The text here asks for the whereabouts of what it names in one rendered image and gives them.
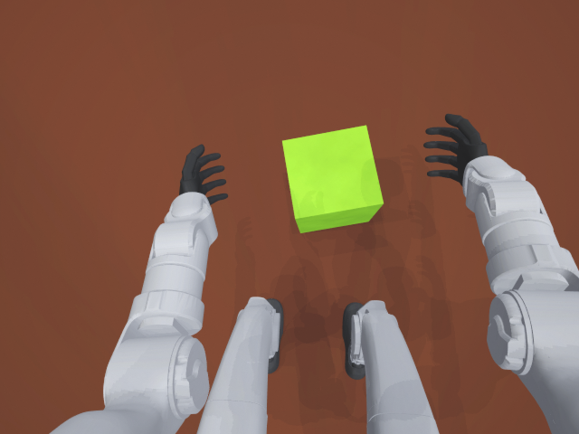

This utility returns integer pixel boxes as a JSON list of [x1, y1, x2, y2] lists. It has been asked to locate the left robot hand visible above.
[[179, 144, 228, 205]]

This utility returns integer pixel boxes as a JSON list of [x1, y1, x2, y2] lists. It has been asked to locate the left robot forearm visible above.
[[103, 192, 218, 404]]

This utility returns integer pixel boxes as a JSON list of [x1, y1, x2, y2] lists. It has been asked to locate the right robot hand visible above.
[[423, 114, 489, 186]]

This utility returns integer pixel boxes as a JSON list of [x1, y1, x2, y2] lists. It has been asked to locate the robot left upper arm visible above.
[[49, 335, 210, 434]]

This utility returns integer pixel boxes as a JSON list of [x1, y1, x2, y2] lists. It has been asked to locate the left robot thigh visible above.
[[196, 306, 280, 434]]

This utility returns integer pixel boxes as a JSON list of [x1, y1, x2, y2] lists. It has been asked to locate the carton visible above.
[[282, 126, 384, 233]]

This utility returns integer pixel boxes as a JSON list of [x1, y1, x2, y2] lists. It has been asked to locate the right robot forearm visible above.
[[462, 156, 579, 295]]

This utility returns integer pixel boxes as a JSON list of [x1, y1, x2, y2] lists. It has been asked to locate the right robot shin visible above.
[[350, 300, 398, 365]]

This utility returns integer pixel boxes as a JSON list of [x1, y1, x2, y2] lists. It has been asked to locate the robot right upper arm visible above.
[[487, 289, 579, 434]]

